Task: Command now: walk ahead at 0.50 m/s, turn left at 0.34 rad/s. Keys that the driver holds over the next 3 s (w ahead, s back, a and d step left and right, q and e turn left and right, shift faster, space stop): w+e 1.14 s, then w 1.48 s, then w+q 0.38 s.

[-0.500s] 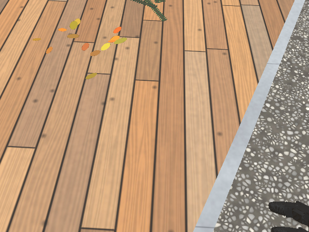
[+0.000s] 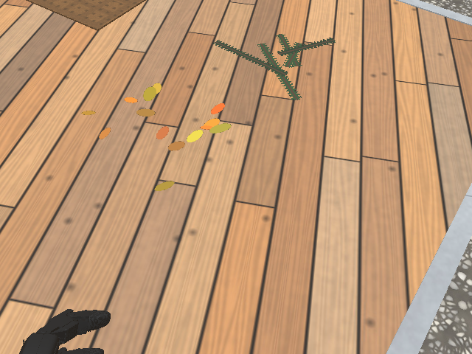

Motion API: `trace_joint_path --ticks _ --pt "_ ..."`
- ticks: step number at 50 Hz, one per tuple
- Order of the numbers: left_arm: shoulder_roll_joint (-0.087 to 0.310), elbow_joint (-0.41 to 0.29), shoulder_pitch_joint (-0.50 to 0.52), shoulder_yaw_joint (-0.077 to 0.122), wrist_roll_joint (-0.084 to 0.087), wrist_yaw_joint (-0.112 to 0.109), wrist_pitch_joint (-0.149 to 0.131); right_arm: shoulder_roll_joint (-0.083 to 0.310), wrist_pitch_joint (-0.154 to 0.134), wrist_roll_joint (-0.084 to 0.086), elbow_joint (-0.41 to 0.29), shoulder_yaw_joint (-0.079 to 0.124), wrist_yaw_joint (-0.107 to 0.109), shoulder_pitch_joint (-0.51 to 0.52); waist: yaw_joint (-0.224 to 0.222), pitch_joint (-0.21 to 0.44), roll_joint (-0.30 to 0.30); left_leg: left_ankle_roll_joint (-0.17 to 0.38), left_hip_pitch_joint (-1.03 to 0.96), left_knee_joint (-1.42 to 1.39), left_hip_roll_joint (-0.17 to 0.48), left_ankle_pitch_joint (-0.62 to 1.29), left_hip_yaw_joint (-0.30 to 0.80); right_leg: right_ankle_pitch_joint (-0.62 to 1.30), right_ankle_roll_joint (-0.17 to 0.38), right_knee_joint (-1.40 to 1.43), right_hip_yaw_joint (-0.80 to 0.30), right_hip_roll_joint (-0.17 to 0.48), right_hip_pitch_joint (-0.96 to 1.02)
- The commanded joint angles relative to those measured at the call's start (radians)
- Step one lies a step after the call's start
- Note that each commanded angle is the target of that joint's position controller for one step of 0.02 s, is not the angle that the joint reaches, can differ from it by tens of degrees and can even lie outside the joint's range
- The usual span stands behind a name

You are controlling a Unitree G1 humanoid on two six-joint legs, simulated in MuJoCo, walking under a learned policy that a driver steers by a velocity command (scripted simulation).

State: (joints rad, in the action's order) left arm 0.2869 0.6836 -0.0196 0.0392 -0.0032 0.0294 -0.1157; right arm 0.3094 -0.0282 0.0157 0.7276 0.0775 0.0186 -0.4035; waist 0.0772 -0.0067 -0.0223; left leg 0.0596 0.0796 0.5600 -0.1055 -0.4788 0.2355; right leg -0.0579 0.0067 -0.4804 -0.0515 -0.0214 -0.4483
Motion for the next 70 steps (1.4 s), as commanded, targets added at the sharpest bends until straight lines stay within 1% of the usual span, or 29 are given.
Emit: trace_joint_path --ticks 1,2,3,5,8,12,17,21,22,23,24,25,26,29,36,41,44,45,46,47,48,49,50,51,52,56,61,66,70 --pt "0.295 0.047 -0.371 0.096 -0.022 -0.003 -0.005 -0.016 -0.024 0.017 -0.076 -0.020 -0.001 -0.129 -0.108 0.319 -0.297 -0.032 0.538 0.589 -0.026 -0.063 -0.059 -0.255 0.290 0.121 -0.666 0.399 0.788" --pt "0.204 0.048 -0.371 0.078 0.016 0.007 -0.002 0.080 -0.031 0.025 -0.056 -0.009 0.003 -0.112 -0.136 0.261 -0.221 -0.044 0.679 0.718 0.031 -0.098 -0.021 -0.500 0.299 0.193 -0.807 0.410 0.780" --pt "0.141 0.036 -0.314 0.059 0.021 0.004 0.004 0.130 -0.033 0.020 -0.070 0.004 0.000 0.019 -0.157 0.125 -0.123 -0.043 0.720 0.744 0.073 -0.009 -0.037 -0.481 0.261 0.207 -0.660 0.364 0.670" --pt "0.119 0.024 -0.235 0.046 0.004 0.000 0.020 0.115 -0.050 -0.019 -0.107 0.002 -0.001 0.165 -0.132 0.005 -0.025 -0.043 0.687 0.647 0.142 0.109 -0.114 -0.243 0.237 0.229 -0.463 0.278 0.461" --pt "0.101 0.027 -0.244 0.036 0.008 -0.006 0.022 0.057 -0.065 -0.027 -0.117 -0.009 -0.011 0.164 -0.091 0.021 -0.077 -0.059 0.577 0.468 0.167 0.138 -0.146 -0.007 0.237 0.260 -0.350 0.206 0.372" --pt "0.168 0.043 -0.279 0.057 0.027 -0.027 0.036 0.004 -0.076 -0.026 -0.144 -0.038 -0.023 0.282 -0.115 0.009 -0.076 -0.094 0.454 0.159 0.137 0.280 -0.189 0.050 0.231 0.284 -0.250 0.176 0.259" --pt "0.174 0.064 -0.366 0.061 0.037 -0.037 0.060 0.044 -0.090 -0.005 -0.161 -0.027 -0.039 0.391 -0.139 0.001 -0.078 -0.100 0.302 -0.037 0.092 0.462 -0.168 -0.035 0.184 0.244 -0.281 0.179 0.234" --pt "0.130 0.052 -0.356 0.050 0.029 -0.039 0.066 0.112 -0.095 -0.009 -0.128 0.011 -0.022 0.243 -0.030 0.060 -0.077 -0.031 -0.009 -0.134 0.144 0.392 -0.148 -0.074 0.105 0.047 -0.284 0.116 0.160" --pt "0.062 0.028 -0.342 0.027 0.012 -0.036 0.060 0.174 -0.093 -0.024 -0.111 0.029 -0.010 0.087 0.040 0.182 0.041 0.032 -0.227 -0.135 0.320 0.313 0.016 -0.203 0.064 -0.238 -0.198 0.049 0.042" --pt "0.010 -0.013 -0.445 0.009 0.036 -0.038 0.048 0.247 -0.071 -0.028 -0.081 0.049 -0.014 0.021 -0.002 0.290 0.339 0.169 -0.425 -0.225 0.521 0.077 0.404 -0.517 0.025 -0.519 -0.071 -0.041 -0.229" --pt "0.105 0.006 -0.430 0.030 0.052 -0.043 0.050 0.168 -0.069 -0.019 -0.076 0.034 -0.021 0.036 0.008 0.203 0.260 0.176 -0.361 -0.276 0.516 -0.091 0.479 -0.506 0.012 -0.672 -0.087 0.023 -0.346" --pt "0.146 0.002 -0.360 0.045 0.048 -0.043 0.055 0.115 -0.071 -0.013 -0.077 0.018 -0.021 0.072 0.013 0.096 0.187 0.145 -0.270 -0.284 0.474 -0.024 0.345 -0.417 0.010 -0.721 -0.088 0.052 -0.375" --pt "0.137 0.005 -0.337 0.046 0.039 -0.043 0.062 0.083 -0.073 -0.019 -0.078 0.007 -0.023 0.125 -0.011 0.052 0.136 0.126 -0.186 -0.299 0.429 0.110 0.227 -0.344 0.000 -0.719 -0.075 0.079 -0.345" --pt "0.090 -0.017 -0.296 0.046 0.033 -0.028 0.080 0.043 -0.079 -0.030 -0.058 -0.002 -0.025 0.195 -0.059 -0.016 0.156 0.112 -0.022 -0.365 0.359 0.336 0.014 -0.244 -0.015 -0.657 -0.056 0.132 -0.273" --pt "0.038 -0.085 -0.142 0.021 0.025 0.005 0.081 0.117 -0.084 -0.020 0.000 0.023 -0.016 0.186 -0.040 -0.043 0.081 0.116 0.004 -0.413 0.341 0.555 -0.245 0.039 -0.025 -0.343 -0.004 0.132 -0.236" --pt "0.053 -0.151 -0.002 0.019 0.026 0.031 0.079 0.169 -0.064 0.004 0.047 0.037 -0.013 0.117 -0.008 -0.075 0.065 0.080 -0.095 -0.375 0.375 0.626 -0.331 0.039 0.030 -0.178 0.060 0.103 -0.204" --pt "0.102 -0.165 -0.049 0.044 0.019 0.035 0.088 0.214 -0.044 0.014 0.053 0.050 -0.006 0.108 -0.064 -0.009 0.106 0.047 -0.157 -0.189 0.377 1.054 -0.391 -0.108 0.091 -0.153 0.140 0.018 -0.058" --pt "0.139 -0.141 -0.164 0.066 0.020 0.030 0.093 0.220 -0.036 0.017 0.052 0.051 -0.002 0.114 -0.136 0.057 0.102 0.028 -0.130 -0.022 0.357 1.162 -0.419 -0.106 0.122 -0.119 0.162 -0.026 0.103" --pt "0.196 -0.096 -0.334 0.099 0.024 0.014 0.102 0.197 -0.036 0.012 0.047 0.040 0.003 0.104 -0.220 0.144 0.071 -0.006 0.015 0.211 0.322 1.083 -0.437 -0.062 0.161 -0.083 0.129 -0.044 0.376" --pt "0.314 -0.085 -0.405 0.125 0.030 -0.007 0.108 0.086 -0.048 -0.034 0.003 0.002 -0.005 0.020 -0.177 0.248 -0.176 -0.067 0.429 0.598 0.208 0.360 -0.436 -0.078 0.296 -0.077 -0.294 0.211 0.764" --pt "0.308 -0.121 -0.399 0.111 0.034 -0.002 0.093 0.070 -0.081 -0.034 -0.024 -0.019 -0.020 0.031 -0.166 0.427 -0.204 -0.086 0.638 0.813 0.063 -0.130 -0.209 -0.299 0.434 0.118 -0.788 0.366 0.900" --pt "0.232 -0.114 -0.387 0.087 0.024 0.006 0.080 0.159 -0.101 0.010 -0.046 0.006 -0.032 0.158 -0.214 0.330 -0.094 -0.067 0.736 0.839 0.122 -0.051 -0.126 -0.344 0.366 0.180 -0.695 0.342 0.831" --pt "0.206 -0.105 -0.346 0.079 0.020 0.005 0.070 0.150 -0.113 0.022 -0.068 0.000 -0.033 0.208 -0.187 0.190 -0.061 -0.052 0.752 0.773 0.158 0.038 -0.147 -0.298 0.329 0.192 -0.566 0.304 0.684" --pt "0.181 -0.110 -0.278 0.070 0.019 0.003 0.066 0.137 -0.115 0.002 -0.058 -0.002 -0.024 0.208 -0.137 0.109 0.012 -0.056 0.702 0.683 0.196 0.103 -0.150 -0.189 0.299 0.196 -0.462 0.261 0.530" --pt "0.156 -0.122 -0.227 0.061 0.009 0.000 0.064 0.144 -0.108 -0.017 -0.050 0.004 -0.017 0.190 -0.095 0.074 -0.002 -0.064 0.624 0.611 0.222 0.145 -0.145 -0.072 0.284 0.209 -0.386 0.227 0.414" --pt "0.155 -0.114 -0.207 0.061 0.008 -0.017 0.054 0.104 -0.072 -0.035 -0.045 -0.002 -0.014 0.177 -0.055 0.042 -0.021 -0.119 0.527 0.473 0.215 0.236 -0.170 0.121 0.295 0.258 -0.269 0.173 0.226" --pt "0.159 -0.060 -0.281 0.061 0.017 -0.038 0.058 0.041 -0.079 -0.028 -0.077 -0.033 -0.030 0.357 -0.131 0.004 -0.046 -0.135 0.447 0.099 0.166 0.585 -0.194 0.037 0.221 0.256 -0.157 0.110 0.178" --pt "0.167 0.000 -0.363 0.062 0.023 -0.036 0.061 0.083 -0.094 -0.011 -0.107 -0.022 -0.052 0.442 -0.162 -0.030 -0.060 -0.086 0.448 -0.042 0.150 0.559 -0.173 -0.025 0.206 0.197 -0.243 0.192 0.318" --pt "0.152 0.014 -0.347 0.058 0.018 -0.037 0.076 0.132 -0.101 -0.017 -0.069 0.007 -0.047 0.275 -0.065 0.035 -0.078 -0.003 0.229 -0.113 0.116 0.432 -0.222 0.257 0.155 0.003 -0.238 0.168 0.385"
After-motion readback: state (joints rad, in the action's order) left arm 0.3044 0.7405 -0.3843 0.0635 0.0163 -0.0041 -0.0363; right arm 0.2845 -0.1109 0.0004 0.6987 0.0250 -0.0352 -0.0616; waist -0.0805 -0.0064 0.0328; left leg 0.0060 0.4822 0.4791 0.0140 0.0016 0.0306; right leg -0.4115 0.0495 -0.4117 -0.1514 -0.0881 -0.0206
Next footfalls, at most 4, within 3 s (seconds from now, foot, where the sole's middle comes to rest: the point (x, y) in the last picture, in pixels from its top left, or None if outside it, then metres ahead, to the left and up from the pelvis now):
0.44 left None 0.38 0.12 -0.76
0.92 right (299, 313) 0.59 -0.22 -0.76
1.40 left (273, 214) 0.94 -0.19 -0.76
1.94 right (373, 188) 1.03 -0.56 -0.76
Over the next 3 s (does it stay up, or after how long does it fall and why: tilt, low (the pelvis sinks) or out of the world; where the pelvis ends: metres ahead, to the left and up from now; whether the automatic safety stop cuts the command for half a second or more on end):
stays up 1.43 -0.73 0.00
